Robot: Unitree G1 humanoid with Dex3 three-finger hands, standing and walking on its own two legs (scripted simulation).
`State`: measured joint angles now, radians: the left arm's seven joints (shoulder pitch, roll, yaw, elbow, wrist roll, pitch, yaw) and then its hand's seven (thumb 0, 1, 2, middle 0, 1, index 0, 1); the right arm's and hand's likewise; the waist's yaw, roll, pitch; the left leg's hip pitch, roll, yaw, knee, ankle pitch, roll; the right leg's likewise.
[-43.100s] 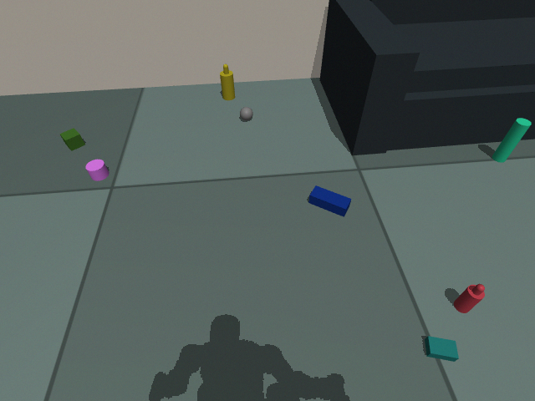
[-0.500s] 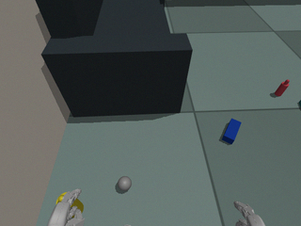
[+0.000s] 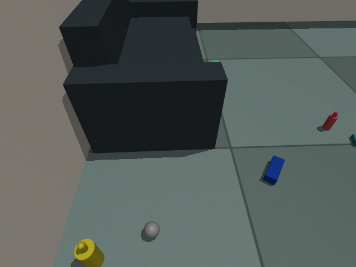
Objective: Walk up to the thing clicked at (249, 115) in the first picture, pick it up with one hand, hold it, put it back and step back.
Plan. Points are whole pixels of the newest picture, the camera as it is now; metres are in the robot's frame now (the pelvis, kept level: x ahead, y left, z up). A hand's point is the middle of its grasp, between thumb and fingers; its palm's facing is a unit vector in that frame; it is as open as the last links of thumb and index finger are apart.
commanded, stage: stand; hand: left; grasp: from above
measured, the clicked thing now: (151, 229) +0.48 +0.18 -0.73
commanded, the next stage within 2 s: step back in 1.90 s
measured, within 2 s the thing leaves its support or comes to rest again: neither
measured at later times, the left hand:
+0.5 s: hand out of the picture +0.03 +0.23 -0.16, palm faces +0.03 -0.94 -0.33, open 7.4 cm
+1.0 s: hand out of the picture +0.08 +0.22 -0.15, palm faces +0.02 -0.94 -0.33, open 7.4 cm
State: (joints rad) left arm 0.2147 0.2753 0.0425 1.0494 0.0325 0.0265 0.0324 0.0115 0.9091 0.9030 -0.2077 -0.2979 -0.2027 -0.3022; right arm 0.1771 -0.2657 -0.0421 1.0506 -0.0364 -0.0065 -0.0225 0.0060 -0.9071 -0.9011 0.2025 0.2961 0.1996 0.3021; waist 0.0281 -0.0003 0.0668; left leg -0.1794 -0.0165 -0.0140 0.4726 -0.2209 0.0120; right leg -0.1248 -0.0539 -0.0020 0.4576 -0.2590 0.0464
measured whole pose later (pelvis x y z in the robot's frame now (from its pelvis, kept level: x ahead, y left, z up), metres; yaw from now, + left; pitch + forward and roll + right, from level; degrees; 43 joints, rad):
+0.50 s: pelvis -0.01 -0.01 +0.01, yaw +0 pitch -4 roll +0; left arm 0.17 0.30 0.04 1.14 0.03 0.00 0.02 0.01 0.91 0.90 -0.21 -0.30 -0.20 -0.30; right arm 0.16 -0.30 -0.04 1.12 -0.03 0.00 -0.01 0.00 -0.91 -0.90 0.20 0.30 0.20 0.30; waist 0.01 0.01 0.07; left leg -0.15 0.01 -0.03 0.39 -0.17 -0.01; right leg -0.09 -0.03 -0.02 0.37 -0.21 0.03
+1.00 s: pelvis +0.01 -0.02 +0.01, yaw +0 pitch -3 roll +0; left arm 0.11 0.31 0.03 1.14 0.02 0.00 0.01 0.01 0.91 0.90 -0.21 -0.30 -0.20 -0.30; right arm 0.11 -0.32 -0.01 1.13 -0.02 -0.01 -0.01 0.00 -0.91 -0.90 0.20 0.30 0.20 0.30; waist 0.01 0.01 0.07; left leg -0.12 0.01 -0.03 0.34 -0.17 -0.02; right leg -0.07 -0.03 -0.01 0.34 -0.22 0.02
